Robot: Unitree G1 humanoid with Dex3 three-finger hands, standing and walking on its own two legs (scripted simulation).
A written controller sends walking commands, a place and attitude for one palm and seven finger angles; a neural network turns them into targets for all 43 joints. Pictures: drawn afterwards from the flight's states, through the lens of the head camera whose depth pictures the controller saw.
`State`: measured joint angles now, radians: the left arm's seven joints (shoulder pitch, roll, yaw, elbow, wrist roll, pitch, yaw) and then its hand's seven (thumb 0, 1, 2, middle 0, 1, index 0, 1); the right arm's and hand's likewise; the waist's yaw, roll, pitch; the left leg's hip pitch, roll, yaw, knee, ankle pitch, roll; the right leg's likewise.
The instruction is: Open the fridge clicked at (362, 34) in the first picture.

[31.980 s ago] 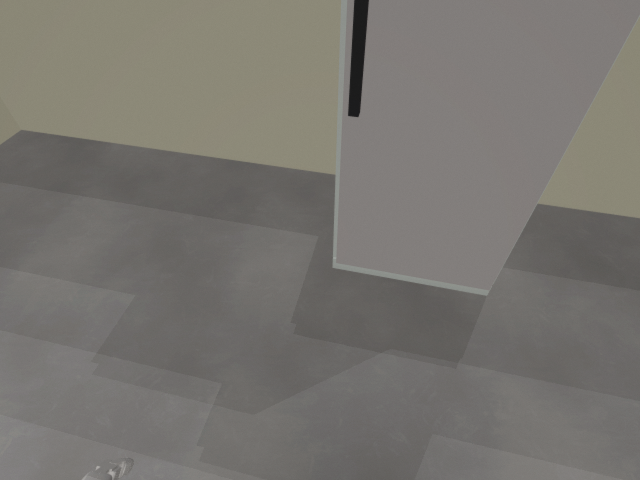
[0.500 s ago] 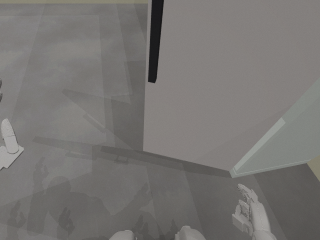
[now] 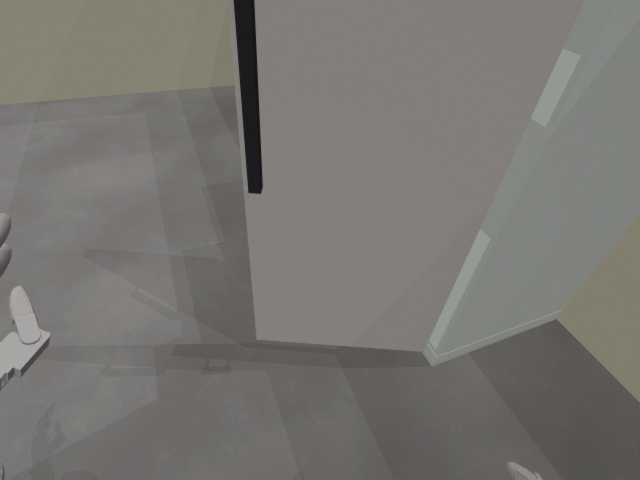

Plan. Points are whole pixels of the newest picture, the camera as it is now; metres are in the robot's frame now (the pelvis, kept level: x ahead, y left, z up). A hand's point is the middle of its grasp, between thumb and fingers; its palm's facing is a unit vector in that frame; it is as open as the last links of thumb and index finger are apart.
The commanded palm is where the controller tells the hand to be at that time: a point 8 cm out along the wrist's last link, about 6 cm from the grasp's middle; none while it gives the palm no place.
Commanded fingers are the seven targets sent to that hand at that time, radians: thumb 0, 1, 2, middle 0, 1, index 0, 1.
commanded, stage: stop stepping back and stand still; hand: left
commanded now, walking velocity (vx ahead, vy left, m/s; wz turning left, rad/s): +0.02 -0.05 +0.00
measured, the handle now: (252, 91) +0.70 +0.17 +0.19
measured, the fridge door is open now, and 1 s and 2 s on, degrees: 65 65 65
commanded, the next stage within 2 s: let the arm hang, fingers relaxed in 0.26 s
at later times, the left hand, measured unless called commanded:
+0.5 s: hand (110, 438) +0.18 +0.26 -0.02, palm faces +0.15 -0.88 -0.46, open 7.4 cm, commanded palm none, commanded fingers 0.00 0.90 0.90 -0.20 -0.30 -0.20 -0.30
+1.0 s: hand out of the picture -0.01 +0.26 -0.15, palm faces +0.04 -0.94 -0.34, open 7.3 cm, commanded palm none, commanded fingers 0.00 0.90 0.90 -0.20 -0.30 -0.20 -0.30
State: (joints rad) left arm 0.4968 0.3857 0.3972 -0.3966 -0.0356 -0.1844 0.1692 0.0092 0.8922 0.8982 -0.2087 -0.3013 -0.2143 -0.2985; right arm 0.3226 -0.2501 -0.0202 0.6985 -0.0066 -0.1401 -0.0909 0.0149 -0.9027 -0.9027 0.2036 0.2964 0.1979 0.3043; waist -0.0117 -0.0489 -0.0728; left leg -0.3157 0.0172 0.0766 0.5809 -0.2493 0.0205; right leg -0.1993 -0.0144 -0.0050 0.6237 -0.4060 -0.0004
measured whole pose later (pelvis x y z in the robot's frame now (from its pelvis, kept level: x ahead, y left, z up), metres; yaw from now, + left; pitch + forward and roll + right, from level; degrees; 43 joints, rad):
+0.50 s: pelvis -0.02 +0.00 +0.00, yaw +2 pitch +0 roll +2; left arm 0.26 0.35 0.13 0.30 0.01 0.01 0.03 0.00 0.91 0.90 -0.20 -0.30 -0.20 -0.30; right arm 0.13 -0.31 0.00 0.76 -0.03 -0.05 0.00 0.01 -0.90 -0.90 0.21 0.30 0.20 0.30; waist 0.00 0.04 -0.01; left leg -0.37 -0.03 0.04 0.60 -0.24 0.03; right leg -0.34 -0.02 0.01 0.74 -0.45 -0.01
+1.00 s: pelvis -0.03 +0.00 +0.02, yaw +3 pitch -1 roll -1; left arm 0.19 0.34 0.02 1.12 0.01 0.01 0.00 0.00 0.92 0.90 -0.20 -0.30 -0.21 -0.30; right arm 0.19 -0.30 -0.01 1.10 -0.03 0.02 -0.01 0.01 -0.90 -0.90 0.20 0.30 0.20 0.30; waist 0.00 0.02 0.06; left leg -0.27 0.01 -0.01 0.43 -0.15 0.01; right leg -0.16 0.03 -0.03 0.39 -0.22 -0.02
